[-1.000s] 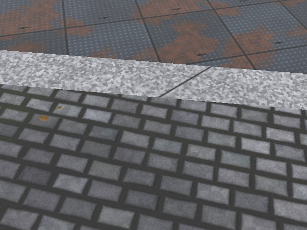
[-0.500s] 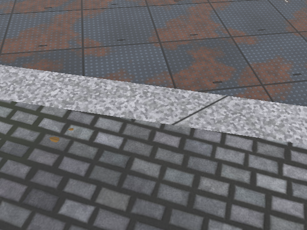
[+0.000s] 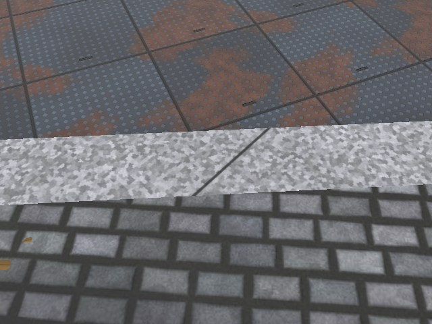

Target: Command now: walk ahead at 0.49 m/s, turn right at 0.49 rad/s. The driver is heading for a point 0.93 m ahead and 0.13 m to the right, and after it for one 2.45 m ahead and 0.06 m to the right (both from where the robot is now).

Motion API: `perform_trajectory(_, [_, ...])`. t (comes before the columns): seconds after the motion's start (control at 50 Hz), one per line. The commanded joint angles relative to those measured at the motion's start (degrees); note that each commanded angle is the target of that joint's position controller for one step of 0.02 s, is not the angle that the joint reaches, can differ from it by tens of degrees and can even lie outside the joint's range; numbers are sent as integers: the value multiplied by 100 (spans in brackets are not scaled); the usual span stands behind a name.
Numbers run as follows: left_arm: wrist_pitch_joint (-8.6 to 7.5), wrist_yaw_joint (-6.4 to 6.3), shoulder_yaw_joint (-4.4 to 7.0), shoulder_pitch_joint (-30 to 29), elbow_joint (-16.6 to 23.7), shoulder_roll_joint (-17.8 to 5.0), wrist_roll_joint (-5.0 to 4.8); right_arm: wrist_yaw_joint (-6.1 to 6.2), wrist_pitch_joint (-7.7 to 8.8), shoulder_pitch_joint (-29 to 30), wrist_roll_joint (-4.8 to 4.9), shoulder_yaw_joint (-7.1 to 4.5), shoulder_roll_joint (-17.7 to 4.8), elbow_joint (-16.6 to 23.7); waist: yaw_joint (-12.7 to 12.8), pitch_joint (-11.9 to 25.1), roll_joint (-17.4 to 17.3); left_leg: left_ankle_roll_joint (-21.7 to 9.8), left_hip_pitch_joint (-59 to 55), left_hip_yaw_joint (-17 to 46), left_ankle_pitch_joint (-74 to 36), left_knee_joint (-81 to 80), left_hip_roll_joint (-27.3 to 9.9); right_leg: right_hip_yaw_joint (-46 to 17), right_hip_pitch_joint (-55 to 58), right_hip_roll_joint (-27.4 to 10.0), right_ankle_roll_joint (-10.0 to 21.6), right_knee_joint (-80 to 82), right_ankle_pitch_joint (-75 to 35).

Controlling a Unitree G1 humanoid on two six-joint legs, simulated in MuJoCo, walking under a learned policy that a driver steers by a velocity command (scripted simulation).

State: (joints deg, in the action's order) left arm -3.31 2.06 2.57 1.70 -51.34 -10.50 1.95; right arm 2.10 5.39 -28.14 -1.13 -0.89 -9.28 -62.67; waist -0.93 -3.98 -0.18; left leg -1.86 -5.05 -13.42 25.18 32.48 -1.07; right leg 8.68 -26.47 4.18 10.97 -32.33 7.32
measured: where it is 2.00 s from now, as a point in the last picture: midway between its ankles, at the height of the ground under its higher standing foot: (283, 162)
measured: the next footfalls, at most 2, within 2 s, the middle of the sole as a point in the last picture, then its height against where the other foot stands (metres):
left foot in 0.56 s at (209, 301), level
right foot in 1.08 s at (299, 255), level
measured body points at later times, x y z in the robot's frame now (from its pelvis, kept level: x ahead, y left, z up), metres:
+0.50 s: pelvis +0.27 +0.00 +0.02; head +0.31 -0.03 +0.47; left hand +0.27 +0.28 -0.10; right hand +0.45 -0.27 -0.07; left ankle +0.46 +0.08 -0.68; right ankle +0.11 -0.04 -0.71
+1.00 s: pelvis +0.52 -0.07 +0.03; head +0.55 -0.09 +0.48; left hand +0.80 +0.04 -0.07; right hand +0.37 -0.27 -0.11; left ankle +0.47 +0.06 -0.71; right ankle +0.61 -0.23 -0.68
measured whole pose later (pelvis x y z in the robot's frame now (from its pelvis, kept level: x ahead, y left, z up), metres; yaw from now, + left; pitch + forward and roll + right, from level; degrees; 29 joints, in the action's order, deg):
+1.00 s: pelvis +0.52 -0.07 +0.03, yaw -24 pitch +1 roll +2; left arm -2.3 2.5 0.3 1.7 -44.1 -12.6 1.8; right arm -0.9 4.8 -26.9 -0.7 -1.7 -12.4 -54.4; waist -4.8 -1.9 1.9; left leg -2.1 -0.9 -3.4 15.8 13.5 3.1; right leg 1.8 -31.9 -3.0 2.5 -35.8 5.7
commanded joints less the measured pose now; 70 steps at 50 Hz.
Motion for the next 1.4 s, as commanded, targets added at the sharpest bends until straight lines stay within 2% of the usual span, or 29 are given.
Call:
perform_trajectory(0.02, [85,-114,510,2148,-236,-1647,50,-136,56,-142,112,-127,-451,845,648,1781,1351,-4,4030,592,584,5474,419,-4948,4448,-2499,1735,1170,743])
perform_trajectory(0.04, [142,-119,484,2105,-273,-1492,-119,-168,117,603,41,-208,-889,1015,806,1514,354,-109,4783,1590,97,5572,170,-4964,4256,-2299,1603,1681,1167])
perform_trajectory(0.06, [136,-155,419,1707,-231,-1276,-145,-200,199,1012,81,-209,-927,1221,612,811,162,-144,4923,1635,-503,5085,-149,-4203,3507,-2213,1320,1861,995])
perform_trajectory(0.08, [107,-156,353,1465,-208,-992,-135,-185,227,1033,69,-222,-918,1206,331,399,-353,-123,4558,1599,-782,4509,-348,-3706,2701,-1990,1043,2003,266])
perform_trajectory(0.1, [57,-178,305,1296,-171,-863,-142,-169,149,1057,-22,-228,-855,1219,113,236,-487,-41,4168,1635,-802,4127,-469,-3264,2123,-1698,858,2020,-369])
perform_trajectory(0.14, [-53,-200,246,1292,-157,-795,-177,-198,-95,872,-162,-207,-693,1234,-120,281,-328,134,3667,1608,-745,3631,-538,-2746,1600,-1363,728,2057,-1069])
perform_trajectory(0.2, [-127,-204,289,1595,-186,-1066,-208,-239,-274,1335,-179,-212,-687,1488,-81,171,-62,344,3859,1416,-1174,2911,-559,-2429,1369,-1072,611,2163,-1282])
perform_trajectory(0.32, [-59,-210,281,2459,-205,-1082,-196,-293,-342,2761,-124,-226,-830,2060,483,134,276,463,4711,1386,-2395,1592,-398,-2652,2289,-956,104,2021,-1609])
perform_trajectory(0.44, [-27,-298,277,2914,-157,-1149,-97,-361,-258,3740,-71,-120,-852,2543,763,49,437,348,4835,1356,-2219,600,-44,-2984,3143,-1052,210,1544,-2392])
perform_trajectory(0.5, [-37,-357,315,2632,-32,-1303,-81,-344,-166,3413,-17,-128,-1001,2597,468,114,559,147,3760,1415,-1993,-110,138,-3104,2960,-1107,23,1202,-2929])
perform_trajectory(0.54, [-101,-293,321,2329,32,-1396,-106,-243,-84,2076,-11,-243,-1254,2190,-114,735,407,-117,1832,1209,-1947,-550,410,-2784,2581,-832,-251,46,-4077])
perform_trajectory(0.56, [-166,-232,294,2275,67,-1302,-153,-157,-7,1207,-77,-318,-1447,2010,-518,1264,225,-328,477,1607,-1973,-641,-76,-2587,1922,-551,-361,-1099,-3341])
perform_trajectory(0.58, [-212,-210,171,2582,245,-797,-273,-66,-8,428,-231,-419,-1918,1994,-597,2159,-638,-704,-959,3424,-1218,-637,-1623,-2051,827,-83,-514,-2802,-843])
perform_trajectory(0.6, [-172,-224,189,3178,238,-840,-325,-121,-100,530,-173,-504,-2072,1884,-186,2533,-1836,-1374,-1335,5813,-1248,-1408,-2423,-1634,-287,538,-618,-3993,2284])
perform_trajectory(0.62, [-91,-265,202,2995,70,-1089,-114,-186,-146,1056,-79,-419,-1524,1993,-8,1538,-724,-1315,-454,5418,-459,-1550,-2204,-1735,-734,28,-579,-4340,1829])
perform_trajectory(0.64, [-73,-211,181,2457,126,-1022,-41,-220,-132,1409,-36,-321,-1100,2028,-31,825,-111,-1208,366,4522,-535,-1687,-1894,-1670,-715,-135,-607,-4145,1388])
perform_trajectory(0.68, [-20,-126,155,2010,316,-874,19,-225,-71,1457,-67,-239,-906,1858,124,316,-231,-967,1172,3449,-1537,-1954,-1393,-1605,-583,-404,-638,-3565,1151])
perform_trajectory(0.78, [104,-7,81,1625,476,-713,67,-297,127,904,38,-253,-1022,1471,238,317,-496,-1026,1255,2501,-2864,-2261,-1161,-1327,-799,-524,-782,-2925,777])
perform_trajectory(0.9, [54,84,-141,62,980,-476,-4,-306,65,401,65,-254,-1095,1223,-85,67,-479,-849,1370,1727,-3199,-2459,-835,-645,-538,-739,-958,-902,-400])
perform_trajectory(0.98, [29,25,-135,-334,1134,-633,-38,-279,-1,57,36,-273,-1253,1063,-192,21,-495,-813,877,1804,-3542,-2181,-1121,-521,-223,-614,-816,-260,-176])
perform_trajectory(1.02, [-18,-22,-102,-186,1128,-687,-13,-245,-58,9,24,-269,-1277,993,-73,44,-479,-772,714,1944,-4086,-1742,-1203,-525,218,-469,-705,76,197])
perform_trajectory(1.06, [-146,-125,31,1158,681,-931,91,-233,-100,45,73,-250,-1258,971,513,731,-139,-578,1097,1662,-4673,-116,-813,-608,2102,-355,-493,709,118])
perform_trajectory(1.08, [-202,-218,157,2201,541,-1389,221,-243,-74,195,115,-174,-1025,1221,935,1524,441,-432,2134,1438,-3036,1469,-505,-1962,3541,-1665,-195,864,683])
perform_trajectory(1.1, [-132,-246,281,2371,515,-1891,201,-225,-95,-457,254,-45,-388,1348,644,2102,1562,-231,3881,1031,580,3154,325,-4127,4640,-3148,407,1418,861])
perform_trajectory(1.12, [-60,-230,236,2201,537,-1492,1,-150,-192,-115,88,-246,-1149,1214,716,1645,603,-289,4266,1525,443,3655,107,-4197,3971,-2956,403,1616,1358])
perform_trajectory(1.14, [-71,-216,119,1687,583,-1117,-30,-191,-197,270,76,-285,-1126,1314,487,856,453,-322,4326,1671,-90,3579,-121,-3322,3258,-2617,223,1812,1193])
perform_trajectory(1.18, [-155,-200,28,1294,573,-726,-51,-265,-272,441,29,-283,-922,1286,223,327,536,-254,3946,1636,-624,3194,-363,-2177,2312,-2102,-143,2190,405])
perform_trajectory(1.26, [-325,-255,52,1481,410,-737,-124,-398,-505,576,-44,-314,-709,1380,-40,203,438,-107,3977,1548,-1186,3185,-410,-1193,2031,-1868,-267,2412,-747])
perform_trajectory(1.4, [-322,-286,75,1998,143,-772,-101,-486,-556,1880,-61,-234,-560,1926,107,-125,385,-60,4503,1231,-2504,1784,-401,-159,2235,-1732,-318,2383,-1508])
